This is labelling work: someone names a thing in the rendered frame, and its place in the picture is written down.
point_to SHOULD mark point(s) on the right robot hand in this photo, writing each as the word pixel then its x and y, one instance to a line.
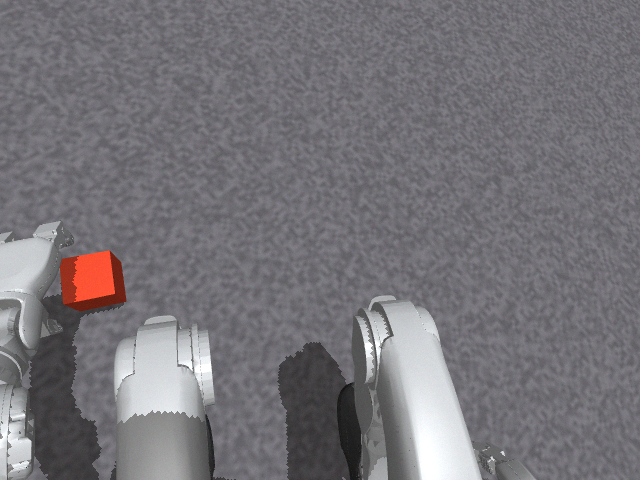
pixel 493 460

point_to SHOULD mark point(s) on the cube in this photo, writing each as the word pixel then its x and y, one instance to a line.
pixel 92 281

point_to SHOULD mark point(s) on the left robot hand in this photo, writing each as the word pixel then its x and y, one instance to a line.
pixel 31 265

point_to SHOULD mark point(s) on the right robot foot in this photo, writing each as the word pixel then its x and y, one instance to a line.
pixel 349 430

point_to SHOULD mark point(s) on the left robot arm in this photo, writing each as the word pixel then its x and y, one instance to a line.
pixel 21 318

